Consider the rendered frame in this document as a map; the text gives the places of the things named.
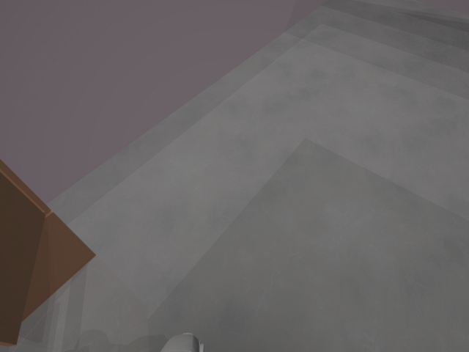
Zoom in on left robot thigh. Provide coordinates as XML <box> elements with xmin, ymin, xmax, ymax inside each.
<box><xmin>160</xmin><ymin>334</ymin><xmax>204</xmax><ymax>352</ymax></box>

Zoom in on cupboard door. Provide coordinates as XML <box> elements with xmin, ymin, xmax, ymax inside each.
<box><xmin>0</xmin><ymin>173</ymin><xmax>45</xmax><ymax>347</ymax></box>

